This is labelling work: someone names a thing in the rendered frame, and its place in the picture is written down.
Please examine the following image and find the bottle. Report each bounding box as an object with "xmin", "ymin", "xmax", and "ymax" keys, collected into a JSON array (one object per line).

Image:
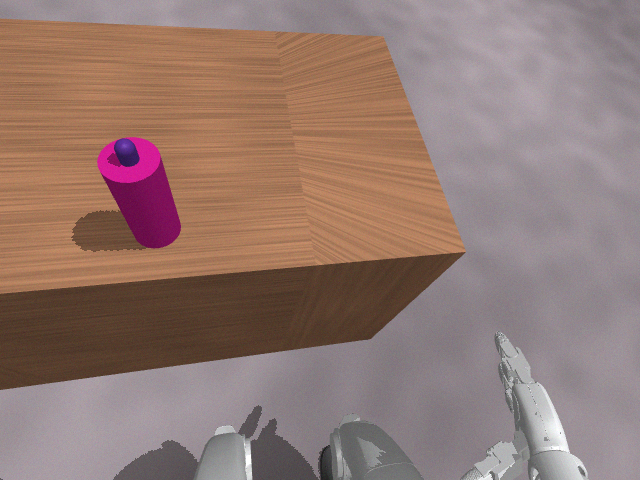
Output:
[{"xmin": 97, "ymin": 137, "xmax": 181, "ymax": 248}]

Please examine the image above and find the right robot hand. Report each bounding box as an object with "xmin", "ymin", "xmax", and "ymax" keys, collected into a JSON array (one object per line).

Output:
[{"xmin": 460, "ymin": 331, "xmax": 570, "ymax": 480}]

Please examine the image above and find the right robot arm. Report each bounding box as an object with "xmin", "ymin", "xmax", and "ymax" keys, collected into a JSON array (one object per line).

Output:
[{"xmin": 528, "ymin": 451, "xmax": 589, "ymax": 480}]

